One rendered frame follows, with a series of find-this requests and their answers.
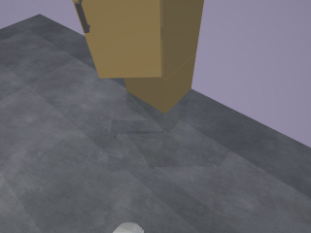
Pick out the cupboard door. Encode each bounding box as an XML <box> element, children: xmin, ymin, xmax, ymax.
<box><xmin>72</xmin><ymin>0</ymin><xmax>161</xmax><ymax>79</ymax></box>

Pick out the robot left thigh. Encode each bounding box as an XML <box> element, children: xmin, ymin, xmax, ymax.
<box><xmin>113</xmin><ymin>222</ymin><xmax>144</xmax><ymax>233</ymax></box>

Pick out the handle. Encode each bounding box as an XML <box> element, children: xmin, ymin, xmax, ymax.
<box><xmin>75</xmin><ymin>0</ymin><xmax>90</xmax><ymax>33</ymax></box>

